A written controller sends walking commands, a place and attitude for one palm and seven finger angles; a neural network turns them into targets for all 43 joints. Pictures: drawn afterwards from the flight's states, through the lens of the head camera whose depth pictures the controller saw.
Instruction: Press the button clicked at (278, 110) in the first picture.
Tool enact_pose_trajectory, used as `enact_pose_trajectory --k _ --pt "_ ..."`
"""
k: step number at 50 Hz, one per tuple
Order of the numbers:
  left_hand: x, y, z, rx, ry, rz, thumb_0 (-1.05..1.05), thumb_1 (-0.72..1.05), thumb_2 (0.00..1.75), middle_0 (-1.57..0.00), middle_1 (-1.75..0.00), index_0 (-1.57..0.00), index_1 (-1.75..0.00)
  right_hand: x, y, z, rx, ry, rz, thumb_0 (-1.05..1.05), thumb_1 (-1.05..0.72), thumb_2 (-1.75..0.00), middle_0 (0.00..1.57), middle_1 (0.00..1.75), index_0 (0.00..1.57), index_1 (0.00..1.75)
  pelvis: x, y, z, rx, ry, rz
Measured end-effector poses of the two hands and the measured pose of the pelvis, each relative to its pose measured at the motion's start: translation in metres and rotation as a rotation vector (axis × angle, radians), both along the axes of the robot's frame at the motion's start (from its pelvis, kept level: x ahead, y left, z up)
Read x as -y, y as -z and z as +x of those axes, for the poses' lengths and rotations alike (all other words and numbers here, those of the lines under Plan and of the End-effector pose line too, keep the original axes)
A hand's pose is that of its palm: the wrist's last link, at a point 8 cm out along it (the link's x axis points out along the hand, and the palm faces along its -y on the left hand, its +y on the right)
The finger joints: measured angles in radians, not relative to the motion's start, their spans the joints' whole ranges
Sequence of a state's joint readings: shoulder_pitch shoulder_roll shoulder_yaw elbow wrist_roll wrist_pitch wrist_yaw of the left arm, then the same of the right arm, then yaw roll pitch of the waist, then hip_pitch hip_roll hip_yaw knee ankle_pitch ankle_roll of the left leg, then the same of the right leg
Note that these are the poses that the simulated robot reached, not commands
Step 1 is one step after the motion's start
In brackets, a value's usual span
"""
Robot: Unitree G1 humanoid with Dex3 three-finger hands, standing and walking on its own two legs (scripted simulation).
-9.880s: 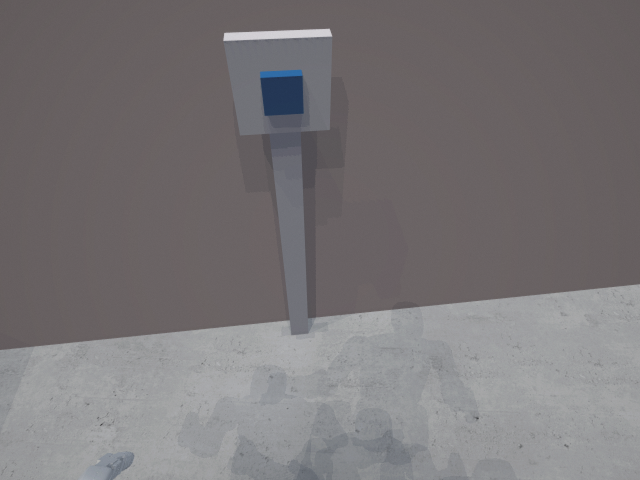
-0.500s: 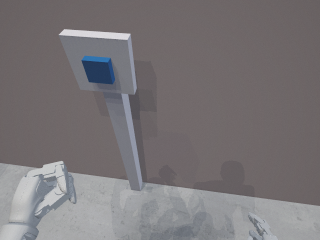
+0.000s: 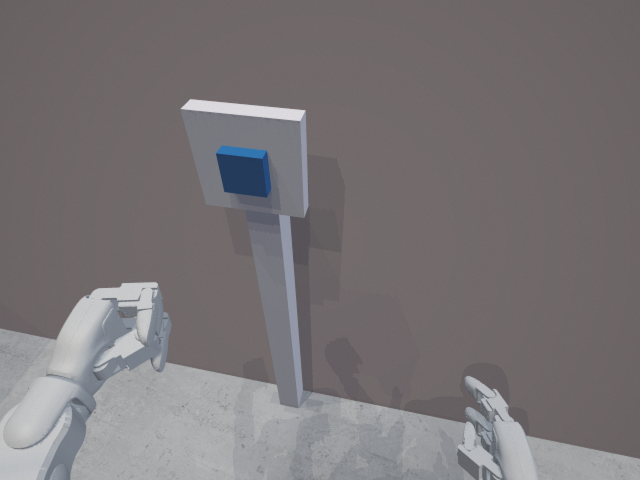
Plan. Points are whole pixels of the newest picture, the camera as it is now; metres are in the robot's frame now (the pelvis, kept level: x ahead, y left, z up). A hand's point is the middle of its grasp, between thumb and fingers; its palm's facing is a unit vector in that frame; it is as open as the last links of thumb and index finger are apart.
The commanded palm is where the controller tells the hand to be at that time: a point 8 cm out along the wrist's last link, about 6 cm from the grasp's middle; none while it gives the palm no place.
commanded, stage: raise the hand and make a fist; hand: left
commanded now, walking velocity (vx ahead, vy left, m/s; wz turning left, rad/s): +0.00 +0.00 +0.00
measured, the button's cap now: (245, 170) +0.48 +0.16 +0.16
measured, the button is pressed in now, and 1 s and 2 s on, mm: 0 0 0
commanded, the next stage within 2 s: aim a knuckle at the button in 0.56 s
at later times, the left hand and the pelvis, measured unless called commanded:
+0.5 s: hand (163, 311) +0.23 +0.19 +0.16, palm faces -0.01 -1.00 -0.08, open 3.1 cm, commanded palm +0.21 +0.23 +0.16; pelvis +0.00 -0.02 +0.01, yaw +0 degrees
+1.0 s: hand (192, 290) +0.27 +0.17 +0.15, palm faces -0.07 -1.00 -0.07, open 3.1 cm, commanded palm +0.25 +0.23 +0.15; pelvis -0.01 -0.03 +0.01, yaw -1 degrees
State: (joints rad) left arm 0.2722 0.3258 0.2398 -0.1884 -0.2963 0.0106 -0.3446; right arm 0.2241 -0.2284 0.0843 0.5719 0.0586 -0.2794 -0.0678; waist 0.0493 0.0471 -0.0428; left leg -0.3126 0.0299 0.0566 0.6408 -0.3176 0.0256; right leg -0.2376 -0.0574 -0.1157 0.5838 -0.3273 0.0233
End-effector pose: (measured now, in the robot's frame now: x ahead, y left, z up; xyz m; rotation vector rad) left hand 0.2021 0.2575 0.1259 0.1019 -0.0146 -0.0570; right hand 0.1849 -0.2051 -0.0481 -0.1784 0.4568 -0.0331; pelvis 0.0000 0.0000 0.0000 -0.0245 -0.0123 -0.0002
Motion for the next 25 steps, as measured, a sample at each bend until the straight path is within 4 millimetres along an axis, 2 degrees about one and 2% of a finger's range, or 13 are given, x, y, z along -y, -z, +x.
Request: enact_pose_trajectory --k 5,8,13,18,25 --pt "-0.009 -0.027 0.007 0.092 -0.033 0.002 0.02 0.90 0.90 -1.30 -1.50 -1.30 -1.50 0.006 0.002 -0.004 -0.030 -0.001 -0.011 0.01 -0.91 -0.89 0.20 0.30 0.21 0.30 0.004 -0.003 0.002 0.015 -0.003 0.002" --pt "-0.008 -0.036 0.014 0.101 -0.027 0.000 0.02 0.90 0.90 -1.30 -1.50 -1.30 -1.50 0.012 0.004 -0.006 -0.040 0.010 -0.012 0.01 -0.91 -0.90 0.20 0.30 0.21 0.30 0.006 -0.005 0.003 0.022 -0.003 0.004" --pt "0.001 -0.031 0.023 0.023 0.007 -0.013 0.02 0.90 0.90 -1.30 -1.50 -1.30 -1.50 0.025 0.004 -0.009 -0.044 0.046 -0.008 0.01 -0.91 -0.90 0.20 0.30 0.21 0.30 0.010 -0.007 0.003 0.023 0.003 0.010" --pt "0.008 -0.022 0.020 -0.010 -0.002 -0.030 0.02 0.90 0.90 -1.30 -1.50 -1.30 -1.50 0.037 0.001 -0.011 -0.040 0.068 -0.016 0.01 -0.91 -0.90 0.20 0.30 0.21 0.30 0.016 -0.008 0.004 0.022 0.012 0.015" --pt "0.014 -0.033 0.012 0.084 -0.035 -0.023 0.02 0.90 0.90 -1.30 -1.50 -1.30 -1.50 0.046 -0.001 -0.010 -0.026 0.060 -0.026 0.01 -0.91 -0.90 0.20 0.30 0.20 0.30 0.024 -0.008 0.004 0.037 0.007 0.015"
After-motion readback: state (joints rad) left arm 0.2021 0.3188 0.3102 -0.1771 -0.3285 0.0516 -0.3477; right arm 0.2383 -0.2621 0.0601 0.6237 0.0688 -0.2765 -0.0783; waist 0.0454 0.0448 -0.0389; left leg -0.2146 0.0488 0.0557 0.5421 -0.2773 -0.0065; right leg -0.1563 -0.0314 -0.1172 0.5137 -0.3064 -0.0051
